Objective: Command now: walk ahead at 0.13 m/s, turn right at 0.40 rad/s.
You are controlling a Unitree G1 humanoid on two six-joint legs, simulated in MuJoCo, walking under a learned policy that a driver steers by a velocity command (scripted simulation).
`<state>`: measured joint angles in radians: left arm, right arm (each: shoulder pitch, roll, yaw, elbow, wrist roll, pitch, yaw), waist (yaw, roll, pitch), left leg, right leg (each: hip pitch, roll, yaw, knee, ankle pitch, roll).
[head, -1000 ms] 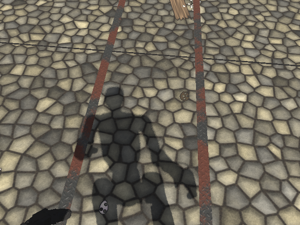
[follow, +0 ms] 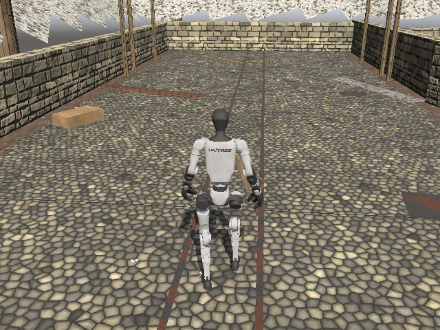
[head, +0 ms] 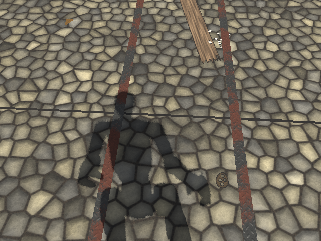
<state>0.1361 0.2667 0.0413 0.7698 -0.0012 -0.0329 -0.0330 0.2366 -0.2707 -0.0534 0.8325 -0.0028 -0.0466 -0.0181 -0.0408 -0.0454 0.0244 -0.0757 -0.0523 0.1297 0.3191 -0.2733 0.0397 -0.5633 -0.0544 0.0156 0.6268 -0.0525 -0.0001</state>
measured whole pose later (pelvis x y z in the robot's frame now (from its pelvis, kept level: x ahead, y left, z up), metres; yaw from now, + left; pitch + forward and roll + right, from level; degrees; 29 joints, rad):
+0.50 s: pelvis +0.08 +0.02 -0.01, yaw -16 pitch +2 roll +0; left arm 0.16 0.31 0.08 0.64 -0.01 0.05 0.03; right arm 0.16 -0.29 -0.06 0.78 -0.01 -0.01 -0.02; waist 0.01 -0.03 0.02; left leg -0.33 -0.02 -0.06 0.54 -0.25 -0.01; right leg -0.43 0.12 0.19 0.55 -0.19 -0.02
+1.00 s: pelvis +0.07 +0.01 +0.00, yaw -18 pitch -1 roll +0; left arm 0.21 0.24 0.04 0.76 0.02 0.02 0.02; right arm 0.18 -0.25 -0.03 0.86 -0.01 -0.01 -0.01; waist -0.02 0.01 0.03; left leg -0.24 0.01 -0.03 0.52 -0.25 -0.02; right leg -0.19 0.01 0.07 0.52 -0.31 0.01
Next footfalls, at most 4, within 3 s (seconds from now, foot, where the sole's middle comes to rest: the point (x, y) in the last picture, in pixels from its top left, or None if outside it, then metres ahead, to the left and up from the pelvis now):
0.06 right None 0.17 -0.11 -0.78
0.48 left None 0.17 0.12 -0.78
0.80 right None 0.05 -0.12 -0.78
1.74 right None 0.43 -0.23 -0.78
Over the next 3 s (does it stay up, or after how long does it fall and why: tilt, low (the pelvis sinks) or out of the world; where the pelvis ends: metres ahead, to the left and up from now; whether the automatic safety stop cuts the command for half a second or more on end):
stays up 0.93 -0.18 -0.01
